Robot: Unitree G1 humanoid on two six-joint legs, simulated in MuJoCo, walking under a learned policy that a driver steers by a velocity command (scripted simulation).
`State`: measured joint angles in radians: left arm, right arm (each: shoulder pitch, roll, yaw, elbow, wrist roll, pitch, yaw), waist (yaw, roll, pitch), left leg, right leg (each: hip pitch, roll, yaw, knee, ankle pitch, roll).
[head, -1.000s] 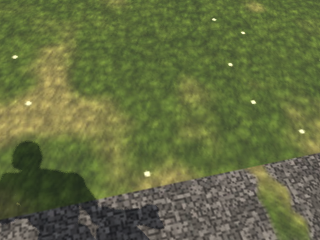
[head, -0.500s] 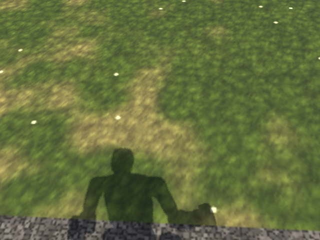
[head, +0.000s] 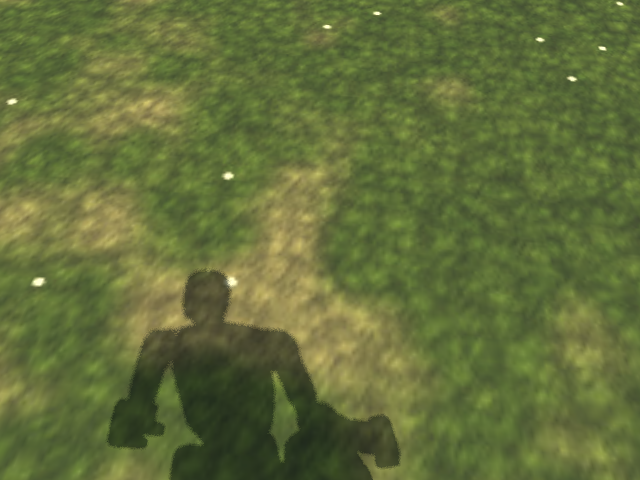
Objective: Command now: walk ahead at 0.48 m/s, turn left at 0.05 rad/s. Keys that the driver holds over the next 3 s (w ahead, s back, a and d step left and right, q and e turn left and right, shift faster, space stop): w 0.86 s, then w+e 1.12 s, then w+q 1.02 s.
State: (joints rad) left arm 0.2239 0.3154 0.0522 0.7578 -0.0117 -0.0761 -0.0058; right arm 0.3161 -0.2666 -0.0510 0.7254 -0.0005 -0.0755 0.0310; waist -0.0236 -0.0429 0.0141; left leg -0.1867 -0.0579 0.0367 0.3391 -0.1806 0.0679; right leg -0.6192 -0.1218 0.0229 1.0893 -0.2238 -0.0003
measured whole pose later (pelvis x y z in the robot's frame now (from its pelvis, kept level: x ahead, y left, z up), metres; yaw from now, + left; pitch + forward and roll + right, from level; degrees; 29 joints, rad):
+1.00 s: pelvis +0.57 +0.01 -0.01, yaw -2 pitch +1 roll +1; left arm 0.27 0.31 0.05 0.83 -0.03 -0.07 -0.01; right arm 0.23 -0.26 -0.05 0.76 -0.01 -0.09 0.03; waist 0.00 -0.04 0.03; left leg -0.28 -0.03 0.08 0.43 -0.17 0.06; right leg -0.47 -0.06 0.05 1.15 -0.33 -0.02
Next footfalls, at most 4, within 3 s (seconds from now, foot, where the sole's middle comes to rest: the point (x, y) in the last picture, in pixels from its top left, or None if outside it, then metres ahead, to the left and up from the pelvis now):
0.30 right None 0.36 -0.14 -0.78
0.84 left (272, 406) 0.65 0.10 -0.78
1.38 right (383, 304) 0.92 -0.17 -0.78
1.86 left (345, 206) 1.25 -0.09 -0.78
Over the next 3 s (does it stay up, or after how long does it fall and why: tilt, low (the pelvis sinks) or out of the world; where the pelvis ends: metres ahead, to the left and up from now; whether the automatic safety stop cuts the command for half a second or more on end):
stays up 1.56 -0.36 -0.01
